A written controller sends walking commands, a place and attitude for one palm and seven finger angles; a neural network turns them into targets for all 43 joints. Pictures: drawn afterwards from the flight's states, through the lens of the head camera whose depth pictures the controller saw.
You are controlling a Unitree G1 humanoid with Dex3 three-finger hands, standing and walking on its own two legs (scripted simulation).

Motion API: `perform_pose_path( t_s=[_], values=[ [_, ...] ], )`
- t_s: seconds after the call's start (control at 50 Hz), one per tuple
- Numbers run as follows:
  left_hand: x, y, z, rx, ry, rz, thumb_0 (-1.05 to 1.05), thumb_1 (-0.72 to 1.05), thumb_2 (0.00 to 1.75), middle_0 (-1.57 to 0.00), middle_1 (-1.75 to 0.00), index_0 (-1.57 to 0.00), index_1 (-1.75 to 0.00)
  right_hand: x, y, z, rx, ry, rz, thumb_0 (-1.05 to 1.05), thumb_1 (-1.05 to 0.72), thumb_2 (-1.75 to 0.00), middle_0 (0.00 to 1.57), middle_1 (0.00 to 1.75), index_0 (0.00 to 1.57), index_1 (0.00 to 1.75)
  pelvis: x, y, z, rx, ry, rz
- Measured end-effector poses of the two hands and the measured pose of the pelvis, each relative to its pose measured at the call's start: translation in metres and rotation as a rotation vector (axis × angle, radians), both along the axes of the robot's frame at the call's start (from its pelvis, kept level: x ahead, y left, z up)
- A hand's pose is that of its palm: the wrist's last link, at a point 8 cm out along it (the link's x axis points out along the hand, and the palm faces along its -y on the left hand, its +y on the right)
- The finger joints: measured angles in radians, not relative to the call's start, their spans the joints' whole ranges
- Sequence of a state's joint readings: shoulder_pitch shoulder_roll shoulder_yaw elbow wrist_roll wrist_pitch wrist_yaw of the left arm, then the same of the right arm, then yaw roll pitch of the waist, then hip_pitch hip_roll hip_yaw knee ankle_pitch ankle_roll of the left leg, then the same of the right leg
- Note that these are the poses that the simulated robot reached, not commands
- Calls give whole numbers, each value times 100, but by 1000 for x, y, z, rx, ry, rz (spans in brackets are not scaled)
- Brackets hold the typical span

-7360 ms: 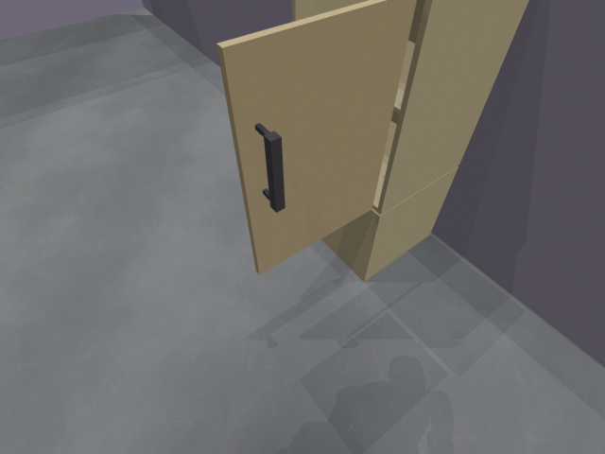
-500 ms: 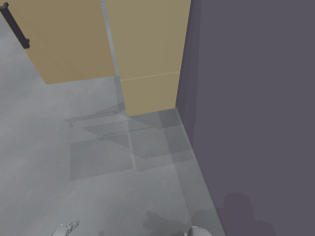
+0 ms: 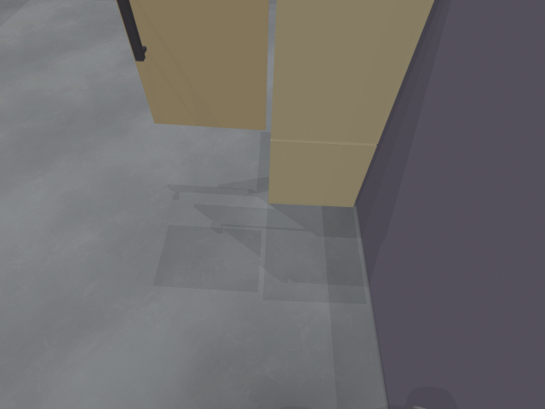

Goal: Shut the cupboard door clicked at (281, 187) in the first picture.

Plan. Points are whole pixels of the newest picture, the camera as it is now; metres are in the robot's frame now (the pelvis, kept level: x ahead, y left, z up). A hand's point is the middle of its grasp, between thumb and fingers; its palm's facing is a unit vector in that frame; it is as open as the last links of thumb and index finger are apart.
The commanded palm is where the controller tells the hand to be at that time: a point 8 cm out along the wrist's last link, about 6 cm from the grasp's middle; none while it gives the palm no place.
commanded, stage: take the last steps up to it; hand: left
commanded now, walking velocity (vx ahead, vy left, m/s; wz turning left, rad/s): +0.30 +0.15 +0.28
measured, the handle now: (133, 24) +0.99 +0.46 +0.03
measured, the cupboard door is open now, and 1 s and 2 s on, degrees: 89 89 89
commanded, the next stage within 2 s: come to a stop and stand still in 1.50 s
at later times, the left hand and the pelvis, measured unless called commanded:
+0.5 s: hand out of the picture +0.13 +0.17 -0.14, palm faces +0.17 -0.95 -0.25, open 7.3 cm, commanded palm none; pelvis +0.09 -0.02 +0.01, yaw +7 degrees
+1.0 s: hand (131, 357) +0.21 +0.26 -0.17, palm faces +0.24 -0.95 -0.19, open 7.4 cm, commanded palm none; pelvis +0.26 +0.09 +0.00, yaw +9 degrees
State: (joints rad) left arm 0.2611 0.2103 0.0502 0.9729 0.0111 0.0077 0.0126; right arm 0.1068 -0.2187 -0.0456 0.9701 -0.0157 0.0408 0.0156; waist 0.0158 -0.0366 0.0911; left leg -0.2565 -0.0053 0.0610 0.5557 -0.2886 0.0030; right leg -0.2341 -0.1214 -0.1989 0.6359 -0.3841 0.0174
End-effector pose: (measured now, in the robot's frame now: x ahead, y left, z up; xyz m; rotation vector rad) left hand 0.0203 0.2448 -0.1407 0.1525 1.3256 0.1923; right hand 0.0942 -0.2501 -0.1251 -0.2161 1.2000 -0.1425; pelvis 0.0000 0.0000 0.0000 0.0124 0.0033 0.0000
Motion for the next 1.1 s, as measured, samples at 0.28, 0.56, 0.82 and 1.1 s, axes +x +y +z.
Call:
perform_pose_path(
  t_s=[0.28, 0.56, 0.82, 1.1],
  values=[
    [59, 3, 27, 13, -85, 14, 1, 91, 90, -20, -30, -20, -30, -27, 18, -8, 69, 127, 16, 0, -90, -90, 20, 30, 20, 30, 36, -4, 13, 6, 3, 50],
    [77, -35, 37, 30, -42, 130, 0, 93, 90, -21, -30, -21, -30, 59, -12, -8, 84, 182, 52, 1, -91, -90, 20, 30, 20, 29, 112, -22, 21, 35, 4, 133],
    [40, -17, 16, -90, 264, 316, 1, 91, 90, -21, -30, -21, -30, 258, 90, -5, 86, -1, 264, 0, -91, -90, 20, 30, 19, 29, 204, 46, 6, 16, 19, 188],
    [290, 99, 20, 8, -77, 129, 1, 92, 90, -20, -30, -20, -29, 275, 125, -8, 43, 49, 117, -2, -94, -90, 20, 30, 20, 30, 295, 104, 10, 36, 5, 133]
  ],
)
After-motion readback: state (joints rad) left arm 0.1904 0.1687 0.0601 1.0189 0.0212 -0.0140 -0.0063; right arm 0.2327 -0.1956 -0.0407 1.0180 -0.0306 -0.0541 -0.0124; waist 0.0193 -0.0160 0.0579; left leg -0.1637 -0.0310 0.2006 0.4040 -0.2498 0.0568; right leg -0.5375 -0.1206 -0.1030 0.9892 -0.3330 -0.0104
